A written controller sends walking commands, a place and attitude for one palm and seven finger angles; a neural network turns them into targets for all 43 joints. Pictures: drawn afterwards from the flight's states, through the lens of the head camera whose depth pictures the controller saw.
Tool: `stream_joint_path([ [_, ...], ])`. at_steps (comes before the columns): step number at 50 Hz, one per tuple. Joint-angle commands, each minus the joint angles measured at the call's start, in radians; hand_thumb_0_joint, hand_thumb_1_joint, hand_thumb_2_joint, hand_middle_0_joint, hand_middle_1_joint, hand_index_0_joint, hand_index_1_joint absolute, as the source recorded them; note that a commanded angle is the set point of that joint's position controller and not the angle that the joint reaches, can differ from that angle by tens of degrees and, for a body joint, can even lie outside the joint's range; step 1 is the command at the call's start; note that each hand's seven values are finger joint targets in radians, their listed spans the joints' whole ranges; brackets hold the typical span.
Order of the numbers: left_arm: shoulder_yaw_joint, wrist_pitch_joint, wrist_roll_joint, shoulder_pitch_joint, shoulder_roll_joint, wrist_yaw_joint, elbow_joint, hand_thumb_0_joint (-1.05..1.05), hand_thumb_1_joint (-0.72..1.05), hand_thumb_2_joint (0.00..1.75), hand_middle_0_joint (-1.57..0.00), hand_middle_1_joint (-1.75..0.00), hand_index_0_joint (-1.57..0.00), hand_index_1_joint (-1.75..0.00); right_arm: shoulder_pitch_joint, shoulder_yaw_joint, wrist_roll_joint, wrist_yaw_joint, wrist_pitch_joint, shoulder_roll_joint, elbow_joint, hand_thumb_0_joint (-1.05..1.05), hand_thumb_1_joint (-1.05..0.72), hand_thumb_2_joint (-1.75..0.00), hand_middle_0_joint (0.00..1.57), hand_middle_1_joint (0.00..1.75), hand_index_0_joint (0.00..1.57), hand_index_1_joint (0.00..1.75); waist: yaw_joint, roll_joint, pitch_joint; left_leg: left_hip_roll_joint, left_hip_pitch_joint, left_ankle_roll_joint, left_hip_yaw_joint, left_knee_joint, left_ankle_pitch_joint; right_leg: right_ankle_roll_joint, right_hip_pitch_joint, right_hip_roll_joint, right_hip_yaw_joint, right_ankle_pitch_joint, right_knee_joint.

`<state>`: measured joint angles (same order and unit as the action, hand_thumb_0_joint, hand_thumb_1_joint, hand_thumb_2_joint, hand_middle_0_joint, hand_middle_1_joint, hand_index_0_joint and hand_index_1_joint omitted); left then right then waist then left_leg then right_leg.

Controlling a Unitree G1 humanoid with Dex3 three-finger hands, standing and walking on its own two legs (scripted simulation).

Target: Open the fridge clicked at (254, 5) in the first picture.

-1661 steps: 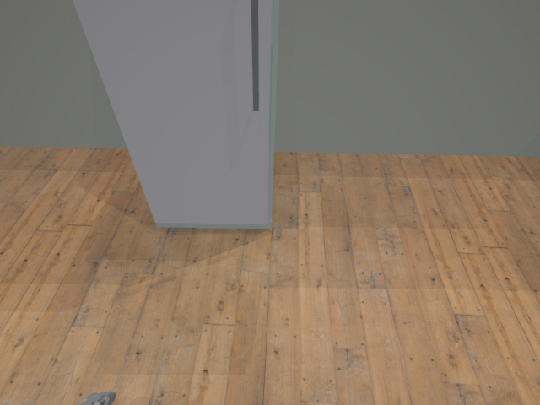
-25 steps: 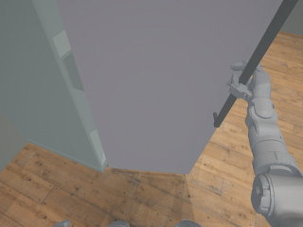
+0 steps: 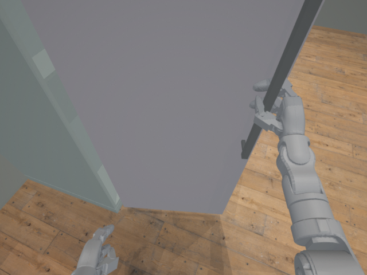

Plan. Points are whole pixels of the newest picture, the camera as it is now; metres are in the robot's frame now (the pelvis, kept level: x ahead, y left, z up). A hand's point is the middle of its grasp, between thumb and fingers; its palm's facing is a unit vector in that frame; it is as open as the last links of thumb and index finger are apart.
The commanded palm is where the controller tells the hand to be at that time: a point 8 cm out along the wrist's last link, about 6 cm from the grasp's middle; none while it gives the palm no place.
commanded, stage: stop walking and hold the door back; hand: right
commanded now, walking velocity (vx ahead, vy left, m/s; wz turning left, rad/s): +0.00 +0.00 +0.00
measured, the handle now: (269, 89) +0.46 -0.14 +0.17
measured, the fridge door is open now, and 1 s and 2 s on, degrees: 74 73 73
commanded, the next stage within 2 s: loosen the grip on the handle in 0.10 s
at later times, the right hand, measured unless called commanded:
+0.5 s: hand (262, 114) +0.41 -0.12 +0.15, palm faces +0.06 +0.99 -0.14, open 10.5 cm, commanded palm +0.38 -0.17 +0.14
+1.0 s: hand (270, 118) +0.42 -0.15 +0.13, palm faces +0.05 +0.99 -0.12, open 14.6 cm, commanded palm +0.38 -0.20 +0.14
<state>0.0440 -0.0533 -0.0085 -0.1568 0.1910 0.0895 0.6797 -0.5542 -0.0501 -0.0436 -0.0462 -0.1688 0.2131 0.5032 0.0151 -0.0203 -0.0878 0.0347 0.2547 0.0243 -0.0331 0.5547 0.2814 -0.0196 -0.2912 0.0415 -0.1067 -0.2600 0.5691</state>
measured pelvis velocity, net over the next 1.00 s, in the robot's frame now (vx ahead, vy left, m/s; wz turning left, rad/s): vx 0.02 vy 0.02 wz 0.02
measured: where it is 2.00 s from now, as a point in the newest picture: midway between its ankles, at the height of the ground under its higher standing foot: outside the picture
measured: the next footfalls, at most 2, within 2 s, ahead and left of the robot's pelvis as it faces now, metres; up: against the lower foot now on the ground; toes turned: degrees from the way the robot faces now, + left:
none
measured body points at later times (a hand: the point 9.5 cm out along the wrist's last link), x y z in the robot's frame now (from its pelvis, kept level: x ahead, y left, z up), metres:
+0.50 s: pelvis -0.02 +0.02 -0.01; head -0.02 +0.02 +0.44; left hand +0.07 +0.30 -0.11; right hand +0.40 -0.18 +0.16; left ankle +0.01 +0.13 -0.73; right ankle +0.03 -0.10 -0.73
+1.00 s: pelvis +0.02 +0.02 +0.00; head +0.04 +0.02 +0.45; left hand +0.14 +0.28 -0.10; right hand +0.41 -0.20 +0.13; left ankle +0.01 +0.13 -0.73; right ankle +0.03 -0.10 -0.73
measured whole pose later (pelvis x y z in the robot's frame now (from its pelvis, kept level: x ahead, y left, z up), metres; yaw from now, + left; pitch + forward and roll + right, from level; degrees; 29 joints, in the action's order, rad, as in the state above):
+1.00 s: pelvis +0.02 +0.02 +0.00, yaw +1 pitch +5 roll +0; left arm 0.00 -0.12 -0.03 -0.26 0.25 0.04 0.66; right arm -0.47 -0.20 -0.10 0.10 -0.26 0.30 0.59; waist 0.02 0.00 0.05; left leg 0.00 0.37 -0.01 -0.02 0.61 0.32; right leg 0.00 -0.40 0.04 -0.05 -0.29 0.60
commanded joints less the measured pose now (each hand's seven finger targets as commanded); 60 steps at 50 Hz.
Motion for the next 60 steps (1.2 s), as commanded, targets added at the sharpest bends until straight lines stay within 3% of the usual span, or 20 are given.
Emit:
stream_joint_path([
  [1, -0.053, -0.033, -0.002, 0.01, 0.164, 0.016, -0.112, 0.0, 0.9, 0.9, -0.2, -0.3, -0.2, -0.3, -0.409, -0.051, -0.001, -0.02, -0.062, 0.15, -0.17, 0.0, -0.9, -0.9, 0.45, 1.4, 0.45, 1.4, -0.014, 0.003, 0.351, 0.024, -0.07, -0.01, 0.033, -0.042, -0.204, -0.035, 0.152, 0.158, 0.165, 0.341, -0.1],
  [9, -0.059, -0.028, -0.009, -0.015, 0.17, 0.029, -0.087, 0.0, 0.9, 0.9, -0.2, -0.3, -0.2, -0.3, -0.498, -0.038, -0.005, -0.029, -0.055, 0.158, -0.034, 0.0, -0.9, -0.9, 0.45, 1.4, 0.45, 1.4, -0.003, 0.026, 0.336, 0.051, -0.044, -0.018, 0.057, -0.111, -0.17, -0.005, 0.145, 0.105, 0.111, 0.222, -0.094],
  [10, -0.152, -0.062, 0.008, -0.034, 0.185, -0.011, -0.148, 0.0, 0.9, 0.9, -0.2, -0.3, -0.2, -0.3, -1.008, -0.381, 0.125, -0.014, -0.077, 0.645, -0.222, 0.0, -0.9, -0.9, 0.45, 1.4, 0.45, 1.4, -0.057, 0.248, 0.292, 0.063, -0.063, -0.02, 0.163, -0.213, -0.363, -0.033, 0.127, 0.088, 0.09, 0.177, -0.04],
  [11, -0.082, -0.126, -0.005, -0.046, 0.174, -0.03, -0.104, 0.0, 0.9, 0.9, -0.2, -0.3, -0.2, -0.3, -0.778, -0.151, 0.108, 0.044, 0.001, 0.287, 0.198, 0.0, -0.78, -0.84, 0.45, 1.4, 0.45, 1.4, 0.091, 0.289, 0.597, -0.034, -0.104, -0.068, -0.004, 0.019, -0.526, -0.017, 0.163, -0.026, 0.097, 0.397, -0.179],
  [12, -0.109, -0.118, -0.036, -0.098, 0.199, -0.027, -0.078, 0.0, 0.9, 0.9, -0.2, -0.3, -0.2, -0.3, -0.594, -0.247, 0.032, 0.052, -0.002, 0.262, 0.163, 0.0, -0.66, -0.78, 0.45, 1.4, 0.45, 1.4, 0.035, 0.188, 0.564, -0.031, 0.02, -0.055, -0.036, 0.023, -0.408, 0.007, 0.215, -0.011, 0.098, 0.455, -0.08],
  [13, -0.094, -0.097, -0.027, -0.104, 0.186, -0.036, -0.09, 0.0, 0.9, 0.9, -0.2, -0.3, -0.2, -0.3, -0.529, -0.124, -0.002, 0.086, -0.016, 0.114, 0.081, 0.0, -0.54, -0.73, 0.45, 1.4, 0.45, 1.4, 0.033, 0.099, 0.629, -0.036, 0.044, -0.042, -0.037, 0.012, -0.343, 0.034, 0.284, 0.006, 0.124, 0.491, -0.073],
  [14, -0.1, -0.094, -0.029, -0.088, 0.196, -0.04, -0.087, 0.0, 0.9, 0.9, -0.2, -0.3, -0.2, -0.3, -0.492, -0.185, -0.036, 0.1, -0.02, 0.15, 0.121, 0.0, -0.42, -0.67, 0.45, 1.4, 0.45, 1.4, -0.006, -0.19, 0.613, -0.019, 0.103, -0.053, -0.02, -0.013, -0.267, 0.059, 0.384, 0.004, 0.105, 0.489, -0.056],
  [15, -0.093, -0.097, -0.013, -0.082, 0.202, -0.048, -0.093, 0.0, 0.9, 0.9, -0.2, -0.3, -0.2, -0.3, -0.524, -0.225, -0.063, 0.101, -0.045, 0.217, 0.043, 0.0, -0.3, -0.61, 0.45, 1.4, 0.45, 1.4, -0.014, -0.225, 0.579, -0.025, 0.109, -0.06, -0.021, -0.038, -0.201, 0.067, 0.376, -0.002, 0.119, 0.356, -0.067],
  [18, -0.081, -0.111, -0.02, -0.062, 0.186, -0.062, -0.118, 0.0, 0.9, 0.9, -0.2, -0.3, -0.2, -0.3, -0.539, -0.114, -0.017, 0.085, -0.129, 0.16, 0.074, 0.0, 0.07, -0.43, 0.45, 1.4, 0.45, 1.4, 0.036, -0.032, 0.303, -0.035, 0.164, -0.058, -0.006, -0.075, -0.055, 0.015, 0.113, -0.011, 0.088, 0.021, -0.085],
  [20, -0.083, -0.115, -0.019, -0.073, 0.208, -0.066, -0.133, 0.0, 0.9, 0.9, -0.2, -0.3, -0.2, -0.3, -0.517, -0.124, 0.021, 0.066, -0.185, 0.22, 0.138, 0.0, 0.31, -0.32, 0.45, 1.4, 0.45, 1.4, 0.047, 0.135, 0.203, -0.033, 0.19, -0.047, 0.007, -0.092, 0.079, -0.004, -0.019, -0.016, 0.082, -0.126, -0.093],
  [23, -0.086, -0.123, -0.025, -0.069, 0.216, -0.06, -0.145, 0.0, 0.9, 0.9, -0.2, -0.3, -0.2, -0.3, -0.529, -0.144, 0.004, 0.073, -0.244, 0.272, 0.136, 0.0, 0.55, -0.2, 0.41, 1.35, 0.41, 1.35, 0.039, 0.182, 0.24, -0.028, 0.166, -0.038, 0.049, -0.111, 0.184, -0.014, -0.058, -0.035, 0.052, -0.155, -0.072],
  [27, -0.086, -0.133, -0.037, -0.092, 0.215, -0.048, -0.136, 0.0, 0.9, 0.9, -0.2, -0.3, -0.2, -0.3, -0.562, -0.135, -0.031, 0.115, -0.231, 0.275, 0.103, 0.0, 0.55, -0.2, 0.36, 1.28, 0.36, 1.28, 0.032, 0.075, 0.359, -0.029, 0.124, -0.042, 0.069, -0.1, 0.156, -0.014, -0.017, -0.046, 0.049, -0.145, -0.06],
  [29, -0.086, -0.133, -0.039, -0.1, 0.222, -0.039, -0.125, 0.0, 0.9, 0.9, -0.2, -0.3, -0.2, -0.3, -0.557, -0.172, -0.046, 0.117, -0.215, 0.32, 0.109, 0.0, 0.55, -0.2, 0.33, 1.25, 0.33, 1.25, 0.034, 0.096, 0.339, -0.025, 0.11, -0.036, 0.086, -0.124, 0.184, -0.016, -0.044, -0.048, 0.05, -0.142, -0.053],
  [30, -0.09, -0.133, -0.038, -0.1, 0.227, -0.035, -0.131, 0.0, 0.9, 0.9, -0.2, -0.3, -0.2, -0.3, -0.557, -0.237, -0.048, 0.117, -0.219, 0.407, 0.053, 0.0, 0.55, -0.2, 0.32, 1.23, 0.32, 1.23, 0.01, 0.076, 0.39, -0.021, 0.064, -0.035, 0.103, -0.125, 0.175, -0.019, -0.044, -0.049, 0.049, -0.118, -0.055],
  [33, -0.083, -0.142, -0.033, -0.086, 0.201, -0.031, -0.134, 0.0, 0.9, 0.9, -0.2, -0.3, -0.2, -0.3, -0.555, -0.187, -0.061, 0.115, -0.225, 0.329, -0.058, 0.0, 0.55, -0.2, 0.28, 1.18, 0.28, 1.18, 0.009, -0.018, 0.442, -0.033, 0.039, -0.042, 0.084, -0.096, 0.044, -0.019, 0.012, -0.049, 0.053, -0.029, -0.047],
  [41, -0.092, -0.129, -0.026, -0.116, 0.204, -0.037, -0.126, 0.0, 0.9, 0.9, -0.2, -0.3, -0.2, -0.3, -0.359, -0.225, -0.078, 0.114, -0.188, 0.324, -0.13, 0.0, 0.55, -0.2, 0.25, 1.15, 0.25, 1.15, 0.001, 0.052, 0.436, -0.041, -0.015, -0.028, 0.051, -0.041, -0.309, -0.023, 0.027, -0.049, 0.05, 0.192, -0.019],
  [44, -0.092, -0.114, -0.025, -0.131, 0.207, -0.036, -0.112, 0.0, 0.9, 0.9, -0.2, -0.3, -0.2, -0.3, -0.302, -0.227, -0.066, 0.117, -0.154, 0.316, -0.05, 0.0, 0.55, -0.2, 0.25, 1.15, 0.25, 1.15, 0.019, 0.087, 0.369, -0.043, 0.029, -0.026, 0.039, -0.038, -0.312, -0.021, 0.008, -0.045, 0.054, 0.194, -0.008],
  [50, -0.093, -0.097, -0.027, -0.114, 0.195, -0.048, -0.158, 0.0, 0.9, 0.9, -0.2, -0.3, -0.2, -0.3, -0.253, -0.221, -0.066, 0.145, -0.154, 0.301, -0.212, 0.0, 0.55, -0.2, 0.25, 1.15, 0.25, 1.15, -0.013, -0.007, 0.504, -0.045, -0.005, -0.038, 0.025, 0.012, -0.422, -0.016, 0.089, -0.045, 0.063, 0.332, 0.016],
  [54, -0.089, -0.088, -0.03, -0.11, 0.2, -0.039, -0.154, 0.0, 0.9, 0.9, -0.2, -0.3, -0.2, -0.3, -0.287, -0.208, -0.076, 0.166, -0.146, 0.3, -0.211, 0.0, 0.55, -0.2, 0.25, 1.15, 0.25, 1.15, 0.017, 0.039, 0.427, -0.052, 0.044, -0.037, 0.015, 0.002, -0.374, -0.016, 0.076, -0.035, 0.077, 0.304, 0.021],
  [60, -0.084, -0.083, -0.036, -0.102, 0.2, -0.033, -0.161, 0.0, 0.9, 0.9, -0.2, -0.3, -0.2, -0.3, -0.274, -0.183, -0.09, 0.211, -0.124, 0.282, -0.22, 0.0, 0.55, -0.2, 0.25, 1.15, 0.25, 1.15, 0.016, -0.038, 0.446, -0.054, 0.084, -0.046, 0.005, 0.011, -0.344, -0.008, 0.119, -0.032, 0.097, 0.331, 0.033],
])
